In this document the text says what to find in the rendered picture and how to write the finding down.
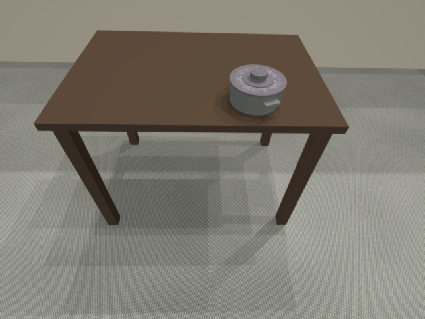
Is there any table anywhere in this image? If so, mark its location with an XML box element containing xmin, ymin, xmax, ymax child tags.
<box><xmin>33</xmin><ymin>30</ymin><xmax>349</xmax><ymax>225</ymax></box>

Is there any pot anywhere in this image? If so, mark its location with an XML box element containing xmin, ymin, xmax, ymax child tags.
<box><xmin>230</xmin><ymin>85</ymin><xmax>282</xmax><ymax>116</ymax></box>

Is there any knob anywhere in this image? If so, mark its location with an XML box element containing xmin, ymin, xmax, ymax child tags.
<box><xmin>250</xmin><ymin>68</ymin><xmax>268</xmax><ymax>80</ymax></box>

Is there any lid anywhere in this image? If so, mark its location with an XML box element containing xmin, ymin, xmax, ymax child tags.
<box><xmin>230</xmin><ymin>64</ymin><xmax>287</xmax><ymax>98</ymax></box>

